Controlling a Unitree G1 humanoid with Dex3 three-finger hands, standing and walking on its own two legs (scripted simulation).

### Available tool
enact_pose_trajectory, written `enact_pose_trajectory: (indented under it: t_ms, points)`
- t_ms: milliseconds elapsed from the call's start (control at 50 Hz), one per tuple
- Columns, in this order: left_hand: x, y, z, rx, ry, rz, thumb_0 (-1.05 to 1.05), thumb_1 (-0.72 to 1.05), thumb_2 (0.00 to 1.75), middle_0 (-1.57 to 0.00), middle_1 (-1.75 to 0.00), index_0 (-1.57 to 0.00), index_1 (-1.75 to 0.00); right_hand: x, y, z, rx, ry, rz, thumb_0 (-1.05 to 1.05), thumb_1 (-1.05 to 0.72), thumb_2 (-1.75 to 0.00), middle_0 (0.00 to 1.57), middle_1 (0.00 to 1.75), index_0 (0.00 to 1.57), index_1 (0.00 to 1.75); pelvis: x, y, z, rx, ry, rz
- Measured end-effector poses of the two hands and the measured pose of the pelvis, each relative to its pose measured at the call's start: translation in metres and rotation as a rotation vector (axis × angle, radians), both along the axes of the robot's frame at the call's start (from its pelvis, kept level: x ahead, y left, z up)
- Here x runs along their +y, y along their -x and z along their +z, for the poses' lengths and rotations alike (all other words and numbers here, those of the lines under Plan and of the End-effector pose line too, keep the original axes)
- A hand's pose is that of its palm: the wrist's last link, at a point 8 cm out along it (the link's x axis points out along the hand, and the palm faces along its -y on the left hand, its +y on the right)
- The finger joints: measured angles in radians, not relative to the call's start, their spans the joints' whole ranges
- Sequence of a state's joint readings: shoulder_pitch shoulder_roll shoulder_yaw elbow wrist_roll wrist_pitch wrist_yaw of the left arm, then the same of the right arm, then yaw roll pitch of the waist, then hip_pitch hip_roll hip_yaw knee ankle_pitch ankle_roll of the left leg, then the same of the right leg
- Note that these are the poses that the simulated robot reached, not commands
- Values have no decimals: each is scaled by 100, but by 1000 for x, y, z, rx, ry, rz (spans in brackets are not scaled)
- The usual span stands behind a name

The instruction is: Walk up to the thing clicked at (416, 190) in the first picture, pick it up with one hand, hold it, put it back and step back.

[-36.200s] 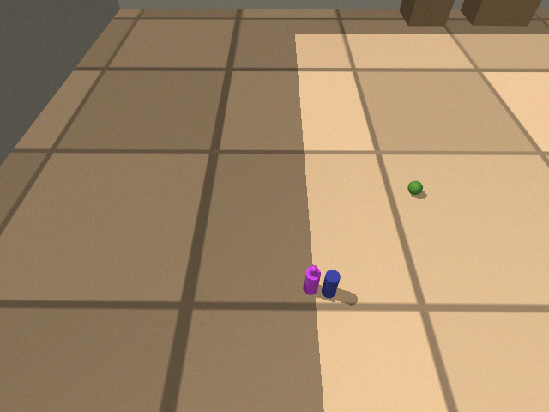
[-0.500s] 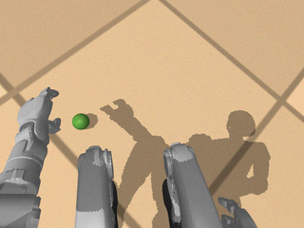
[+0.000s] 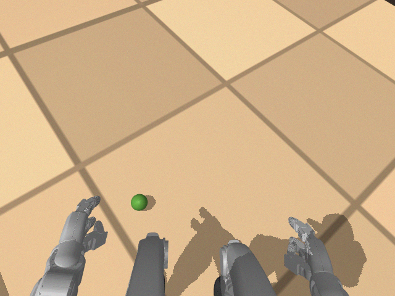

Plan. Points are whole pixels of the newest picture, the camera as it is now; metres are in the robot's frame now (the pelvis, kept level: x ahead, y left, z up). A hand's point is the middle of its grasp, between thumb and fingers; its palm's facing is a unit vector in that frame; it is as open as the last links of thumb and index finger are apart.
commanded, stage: home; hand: left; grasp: from above
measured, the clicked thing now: (139, 202) +0.46 +0.22 -0.57
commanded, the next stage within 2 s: none
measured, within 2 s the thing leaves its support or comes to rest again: neither
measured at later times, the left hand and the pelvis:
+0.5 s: hand (81, 239) +0.22 +0.19 +0.07, palm faces +0.10 -0.97 -0.21, open 7.4 cm; pelvis +0.07 +0.00 +0.11, yaw +3 degrees
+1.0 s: hand (84, 251) +0.20 +0.18 +0.06, palm faces +0.10 -0.97 -0.20, open 7.4 cm; pelvis +0.05 +0.00 +0.11, yaw +3 degrees
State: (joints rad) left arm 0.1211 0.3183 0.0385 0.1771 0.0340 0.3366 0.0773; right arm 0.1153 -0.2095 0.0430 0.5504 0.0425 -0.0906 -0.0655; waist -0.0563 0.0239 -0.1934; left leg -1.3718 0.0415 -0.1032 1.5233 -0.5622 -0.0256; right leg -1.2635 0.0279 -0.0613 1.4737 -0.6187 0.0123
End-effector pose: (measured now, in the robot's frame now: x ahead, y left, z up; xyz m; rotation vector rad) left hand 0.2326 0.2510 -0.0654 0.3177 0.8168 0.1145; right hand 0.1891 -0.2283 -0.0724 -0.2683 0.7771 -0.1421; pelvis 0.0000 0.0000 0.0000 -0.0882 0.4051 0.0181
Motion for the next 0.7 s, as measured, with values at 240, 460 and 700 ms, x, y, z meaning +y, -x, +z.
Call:
enact_pose_trajectory:
  t_ms: [240, 460, 700]
  points:
    - [-7, 16, 98, 23, 114, 124, 1, 90, 90, -20, -30, -20, -30, 5, 0, 81, -42, 16, -80, 1, -90, -90, 21, 30, 21, 30, 2, -43, 79, -111, -18, 25]
    - [-12, 34, 158, -16, 118, 121, 1, 90, 90, -20, -30, -20, -30, -4, -18, 124, -148, 37, -96, 1, -90, -90, 20, 30, 21, 30, 4, -65, 112, -196, -35, 33]
    - [-18, 45, 154, -4, 134, 130, 1, 90, 90, -20, -30, -20, -30, -5, -38, 138, -231, 47, -18, 1, -90, -90, 21, 30, 21, 30, -3, -59, 114, -229, -47, 43]
